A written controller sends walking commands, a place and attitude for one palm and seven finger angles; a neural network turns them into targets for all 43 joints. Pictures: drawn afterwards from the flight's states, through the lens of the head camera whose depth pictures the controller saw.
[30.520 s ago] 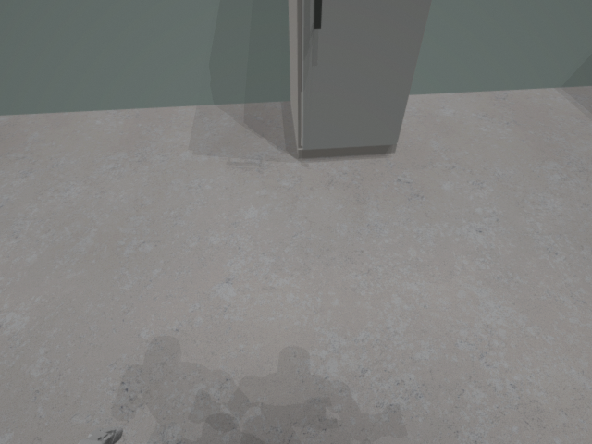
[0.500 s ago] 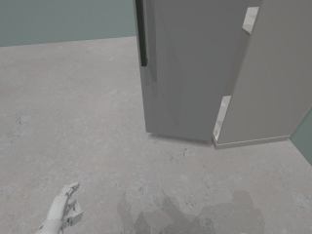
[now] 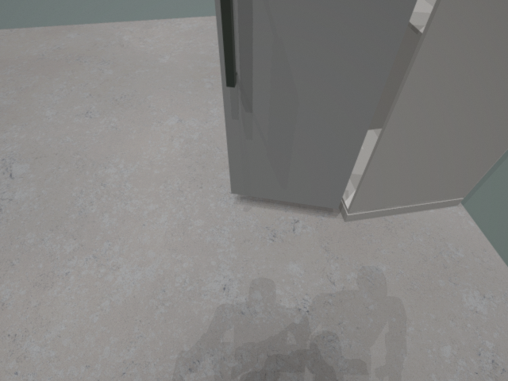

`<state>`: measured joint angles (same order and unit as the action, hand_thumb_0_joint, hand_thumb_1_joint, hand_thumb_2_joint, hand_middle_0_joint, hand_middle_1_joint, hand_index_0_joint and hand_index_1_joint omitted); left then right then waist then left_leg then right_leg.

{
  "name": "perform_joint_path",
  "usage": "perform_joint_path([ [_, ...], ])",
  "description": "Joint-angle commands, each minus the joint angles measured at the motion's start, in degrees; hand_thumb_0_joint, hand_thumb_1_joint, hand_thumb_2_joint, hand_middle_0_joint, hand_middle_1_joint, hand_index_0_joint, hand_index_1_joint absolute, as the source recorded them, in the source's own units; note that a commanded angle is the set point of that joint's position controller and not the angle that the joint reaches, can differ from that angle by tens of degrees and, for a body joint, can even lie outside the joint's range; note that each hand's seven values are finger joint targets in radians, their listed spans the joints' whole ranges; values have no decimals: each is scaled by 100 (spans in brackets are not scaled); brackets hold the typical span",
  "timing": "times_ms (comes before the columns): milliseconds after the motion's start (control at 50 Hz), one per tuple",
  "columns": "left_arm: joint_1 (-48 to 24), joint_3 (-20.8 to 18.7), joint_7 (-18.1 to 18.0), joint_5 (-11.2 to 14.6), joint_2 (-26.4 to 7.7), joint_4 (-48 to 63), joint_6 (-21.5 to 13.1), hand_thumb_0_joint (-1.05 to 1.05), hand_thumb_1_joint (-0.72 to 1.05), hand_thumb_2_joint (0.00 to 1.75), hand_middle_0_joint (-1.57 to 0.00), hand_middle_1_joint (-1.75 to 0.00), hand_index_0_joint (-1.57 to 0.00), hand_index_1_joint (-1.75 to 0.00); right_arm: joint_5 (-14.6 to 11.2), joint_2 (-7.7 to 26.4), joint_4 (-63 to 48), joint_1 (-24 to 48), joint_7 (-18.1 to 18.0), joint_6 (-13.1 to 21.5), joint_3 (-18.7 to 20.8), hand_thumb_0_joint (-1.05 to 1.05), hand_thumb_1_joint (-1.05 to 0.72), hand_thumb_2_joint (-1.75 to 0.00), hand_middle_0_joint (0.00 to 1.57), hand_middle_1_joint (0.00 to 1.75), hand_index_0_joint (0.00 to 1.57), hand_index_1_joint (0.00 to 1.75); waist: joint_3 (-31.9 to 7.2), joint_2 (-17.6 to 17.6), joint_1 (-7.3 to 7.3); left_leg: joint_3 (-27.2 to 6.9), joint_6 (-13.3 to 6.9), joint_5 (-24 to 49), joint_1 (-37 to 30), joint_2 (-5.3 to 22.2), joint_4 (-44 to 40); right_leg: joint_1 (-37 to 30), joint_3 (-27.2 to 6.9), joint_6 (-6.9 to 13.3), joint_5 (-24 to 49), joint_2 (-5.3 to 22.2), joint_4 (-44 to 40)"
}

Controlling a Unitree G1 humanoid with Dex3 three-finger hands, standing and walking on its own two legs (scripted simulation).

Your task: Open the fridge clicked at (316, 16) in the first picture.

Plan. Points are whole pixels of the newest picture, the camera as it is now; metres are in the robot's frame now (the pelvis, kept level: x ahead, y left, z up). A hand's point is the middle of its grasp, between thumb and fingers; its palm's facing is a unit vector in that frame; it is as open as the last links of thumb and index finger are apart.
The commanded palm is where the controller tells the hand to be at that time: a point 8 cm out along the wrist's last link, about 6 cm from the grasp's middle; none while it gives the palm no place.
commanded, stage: let the arm hang, fingers relaxed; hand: left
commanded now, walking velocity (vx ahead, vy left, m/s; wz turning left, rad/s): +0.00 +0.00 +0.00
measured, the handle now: out of the picture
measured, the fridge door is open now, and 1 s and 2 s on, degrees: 70 70 70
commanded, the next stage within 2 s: look to check the result in 0.42 s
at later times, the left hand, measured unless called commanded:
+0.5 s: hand out of the picture +0.10 +0.22 -0.17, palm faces -0.05 -0.96 -0.27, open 7.4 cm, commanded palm none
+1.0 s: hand out of the picture +0.13 +0.26 -0.15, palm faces -0.06 -0.93 -0.35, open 7.4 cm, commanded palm none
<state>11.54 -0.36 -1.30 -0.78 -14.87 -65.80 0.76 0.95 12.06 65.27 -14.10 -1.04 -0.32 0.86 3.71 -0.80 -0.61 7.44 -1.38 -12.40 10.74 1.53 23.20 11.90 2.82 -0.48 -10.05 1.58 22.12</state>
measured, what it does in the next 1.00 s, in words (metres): stands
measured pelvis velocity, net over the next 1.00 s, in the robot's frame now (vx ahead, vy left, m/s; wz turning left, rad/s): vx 0.03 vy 0.01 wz -0.01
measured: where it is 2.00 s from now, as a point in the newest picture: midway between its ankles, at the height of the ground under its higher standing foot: outside the picture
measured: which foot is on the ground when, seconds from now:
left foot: down 0.00-1.00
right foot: down 0.00-1.00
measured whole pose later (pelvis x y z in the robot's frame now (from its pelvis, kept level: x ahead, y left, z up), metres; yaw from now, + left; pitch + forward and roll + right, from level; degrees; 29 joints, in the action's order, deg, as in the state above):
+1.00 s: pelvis +0.03 +0.01 +0.01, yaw -1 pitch +0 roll +0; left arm 4.4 0.1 -0.5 -0.9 -20.0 -64.8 -0.9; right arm 0.8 20.0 65.5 -5.2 -0.2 0.7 1.0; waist 2.5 -0.1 -1.1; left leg 8.4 -1.7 -12.1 4.1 0.4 16.4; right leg 6.2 1.9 -1.4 -10.1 2.1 16.7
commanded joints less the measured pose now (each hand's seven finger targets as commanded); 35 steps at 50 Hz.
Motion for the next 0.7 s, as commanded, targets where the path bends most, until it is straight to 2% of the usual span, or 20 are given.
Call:
perform_joint_path([
  [0, -187, -106, -22, -29, -690, 253, -143, 0, 90, 90, -20, -30, -20, -30, 24, 831, -190, -12, -33, 76, 123, 0, -90, -90, 20, 30, 20, 30, -324, 90, -18, -716, -45, 506, -153, 688, -629, -74, -485, 167, 386, 491, -315],
  [40, -265, -107, -20, -40, -704, 265, -137, 0, 90, 90, -20, -30, -20, -30, 29, 861, -192, 110, -22, 72, 121, 0, -90, -90, 20, 30, 20, 30, -188, 37, -13, -730, -42, 436, -126, 692, -706, -9, -498, 144, 297, 479, -344],
  [260, -410, -137, -36, -57, -768, 392, -214, 0, 90, 90, -20, -30, -20, -30, 25, 967, -251, 439, -1, 129, 127, 0, -90, -90, 20, 30, 20, 30, -562, 72, -15, -668, -10, 1477, -580, 684, -620, -273, -518, 98, 1153, 551, -274],
  [320, -481, -131, -32, -51, -781, 412, -209, 0, 90, 90, -20, -30, -20, -30, 33, 987, -235, 496, -4, 127, 122, 0, -90, -90, 20, 30, 20, 30, -419, -28, -20, -647, 4, 1381, -553, 683, -712, -257, -523, 96, 1047, 555, -327],
  [360, -451, -154, -32, -56, -839, 420, -231, 0, 90, 90, -20, -30, -20, -30, 23, 1062, -262, 484, -6, 138, 146, 0, -90, -90, 20, 30, 20, 30, -564, 78, -22, -655, -8, 1488, -660, 690, -674, -328, -539, 110, 1175, 552, -326],
  [440, -517, -157, -18, -51, -921, 414, -225, 0, 90, 90, -20, -30, -20, -30, 20, 1136, -227, 554, -9, 141, 148, 0, -90, -90, 20, 30, 20, 30, -415, 11, -25, -645, -9, 1308, -641, 691, -775, -300, -535, 115, 988, 562, -422],
  [460, -499, -167, -19, -54, -962, 416, -237, 0, 90, 90, -20, -30, -20, -30, 12, 1190, -247, 541, -8, 142, 164, 0, -90, -90, 20, 30, 20, 30, -470, 112, -21, -668, -21, 1305, -678, 693, -756, -317, -546, 126, 1025, 562, -433],
  [540, -541, -174, -2, -40, -1113, 395, -259, 0, 90, 90, -20, -30, -20, -30, 9, 1342, -218, 607, -11, 165, 182, 0, -90, -90, 20, 30, 20, 30, -578, 33, -29, -670, -37, 1313, -775, 695, -779, -414, -576, 159, 1102, 592, -482],
  [560, -532, -186, -3, -44, -1177, 397, -274, 0, 90, 90, -20, -30, -20, -30, -3, 1400, -233, 611, -11, 165, 198, 0, -90, -90, 20, 30, 20, 30, -646, 113, -29, -679, -48, 1328, -824, 703, -753, -434, -589, 177, 1168, 598, -494],
  [620, -625, -180, 7, -35, -1269, 384, -271, 0, 90, 90, -20, -30, -20, -30, -1, 1497, -205, 672, -8, 168, 200, 0, -90, -90, 20, 30, 20, 30, -532, 137, -37, -679, -43, 1213, -771, 717, -831, -416, -583, 181, 1092, 612, -545],
  [680, -649, -190, 10, -31, -1351, 375, -286, 0, 90, 90, -20, -30, -20, -30, 1, 1600, -214, 696, -10, 178, 218, 0, -90, -90, 20, 30, 20, 30, -666, 71, -45, -662, -40, 1395, -873, 727, -795, -510, -596, 200, 1307, 635, -534],
])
